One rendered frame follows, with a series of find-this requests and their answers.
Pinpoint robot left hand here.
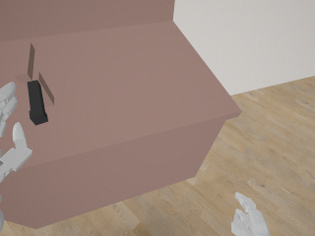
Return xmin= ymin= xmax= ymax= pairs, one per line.
xmin=0 ymin=82 xmax=32 ymax=183

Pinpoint counter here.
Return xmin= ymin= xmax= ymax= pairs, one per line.
xmin=0 ymin=0 xmax=242 ymax=229

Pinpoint tap lever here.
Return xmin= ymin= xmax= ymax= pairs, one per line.
xmin=28 ymin=80 xmax=48 ymax=125

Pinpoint robot right hand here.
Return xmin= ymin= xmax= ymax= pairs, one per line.
xmin=230 ymin=192 xmax=271 ymax=236

